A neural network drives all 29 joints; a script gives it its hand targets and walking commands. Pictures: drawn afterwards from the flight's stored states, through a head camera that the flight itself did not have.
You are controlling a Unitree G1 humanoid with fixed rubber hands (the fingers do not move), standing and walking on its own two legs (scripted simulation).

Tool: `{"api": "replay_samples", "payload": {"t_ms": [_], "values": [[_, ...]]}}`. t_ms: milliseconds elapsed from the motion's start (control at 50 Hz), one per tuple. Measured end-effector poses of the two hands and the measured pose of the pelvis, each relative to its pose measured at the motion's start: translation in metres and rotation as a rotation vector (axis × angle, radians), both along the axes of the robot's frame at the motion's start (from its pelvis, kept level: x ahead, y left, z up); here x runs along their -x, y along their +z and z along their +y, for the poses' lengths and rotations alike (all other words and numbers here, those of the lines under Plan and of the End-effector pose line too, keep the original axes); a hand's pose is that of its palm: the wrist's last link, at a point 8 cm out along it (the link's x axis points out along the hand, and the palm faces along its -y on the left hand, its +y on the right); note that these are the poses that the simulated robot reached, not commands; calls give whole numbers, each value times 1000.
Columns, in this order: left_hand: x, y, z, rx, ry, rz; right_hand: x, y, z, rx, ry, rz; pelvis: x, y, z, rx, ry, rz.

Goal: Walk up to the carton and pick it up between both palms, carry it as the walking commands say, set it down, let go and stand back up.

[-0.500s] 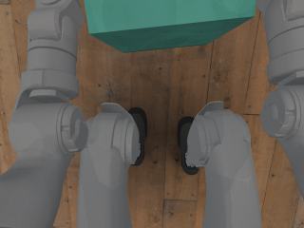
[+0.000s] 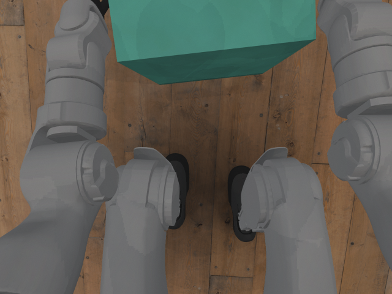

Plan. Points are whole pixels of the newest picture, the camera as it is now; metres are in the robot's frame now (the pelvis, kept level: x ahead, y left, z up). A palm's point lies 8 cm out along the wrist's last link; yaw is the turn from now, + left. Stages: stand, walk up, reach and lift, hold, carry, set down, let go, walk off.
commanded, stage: set down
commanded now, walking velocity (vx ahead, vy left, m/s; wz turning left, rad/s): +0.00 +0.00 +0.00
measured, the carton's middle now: (205, 0) +0.59 +0.02 -0.22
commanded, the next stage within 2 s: none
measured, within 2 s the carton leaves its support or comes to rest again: neither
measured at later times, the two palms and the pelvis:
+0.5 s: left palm (86, 1) +0.55 +0.19 -0.12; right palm out of the picture +0.58 -0.16 -0.12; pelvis +0.00 +0.00 -0.01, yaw +1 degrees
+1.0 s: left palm (89, 6) +0.55 +0.19 -0.12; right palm out of the picture +0.58 -0.16 -0.13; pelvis +0.01 +0.00 +0.00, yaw +0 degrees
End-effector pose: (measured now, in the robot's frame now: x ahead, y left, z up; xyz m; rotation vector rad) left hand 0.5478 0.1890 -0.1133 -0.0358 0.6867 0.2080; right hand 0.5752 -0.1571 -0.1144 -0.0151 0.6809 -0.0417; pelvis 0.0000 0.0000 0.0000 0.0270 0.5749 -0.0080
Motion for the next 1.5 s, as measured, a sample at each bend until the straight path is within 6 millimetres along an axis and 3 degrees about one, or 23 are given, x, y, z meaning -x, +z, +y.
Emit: {"api": "replay_samples", "payload": {"t_ms": [900,1020,1180,1300,1380,1500], "values": [[-2,-4,2,3,5,-29,-3,-6,-4,-23,66,-40,-4,-3,-4,-18,-1,-14],[0,-12,3,-17,6,-1,-2,-18,-4,23,66,3,-6,2,-2,-14,1,-13],[0,-31,14,-37,26,-8,-4,-36,-2,53,23,-3,-10,5,5,-2,15,-4],[0,-37,36,-73,33,-40,-2,-47,-14,67,-8,-20,-5,2,10,13,22,-49],[7,-43,40,-65,29,7,6,-53,-23,53,-22,17,-5,-1,13,15,23,-51],[0,-27,38,-41,39,-45,0,-33,-30,61,-3,-34,-4,1,13,13,20,-59]]}}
